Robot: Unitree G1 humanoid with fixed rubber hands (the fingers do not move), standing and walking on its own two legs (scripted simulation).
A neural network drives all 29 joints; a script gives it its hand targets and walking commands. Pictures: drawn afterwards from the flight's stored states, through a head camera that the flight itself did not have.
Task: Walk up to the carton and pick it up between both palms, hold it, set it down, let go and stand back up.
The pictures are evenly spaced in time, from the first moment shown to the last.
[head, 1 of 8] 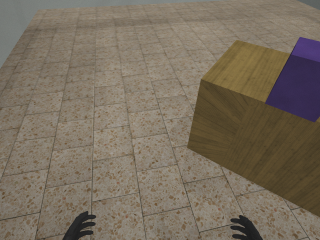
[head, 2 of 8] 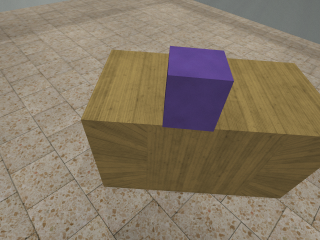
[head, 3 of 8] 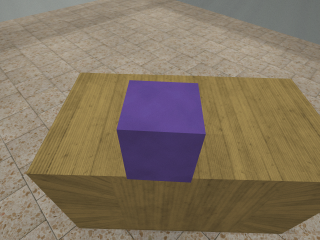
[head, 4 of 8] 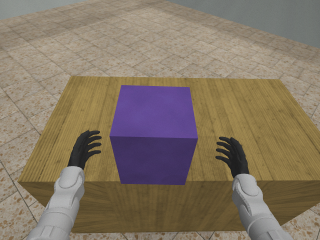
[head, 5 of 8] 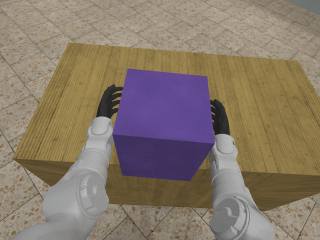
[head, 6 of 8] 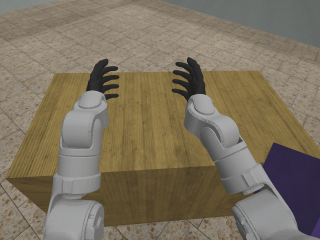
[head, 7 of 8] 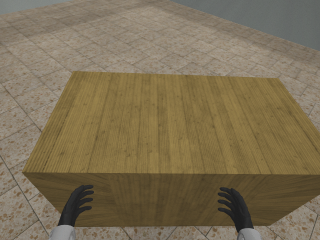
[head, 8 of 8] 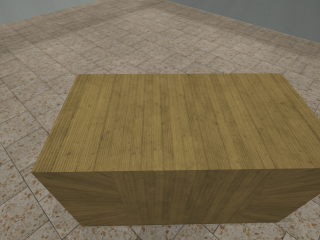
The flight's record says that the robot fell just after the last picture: no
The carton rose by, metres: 0.01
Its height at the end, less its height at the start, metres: -0.66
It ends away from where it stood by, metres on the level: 0.91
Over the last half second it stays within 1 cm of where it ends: yes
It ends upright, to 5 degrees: no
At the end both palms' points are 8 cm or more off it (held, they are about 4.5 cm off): yes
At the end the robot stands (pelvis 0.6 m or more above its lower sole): yes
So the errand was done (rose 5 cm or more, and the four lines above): no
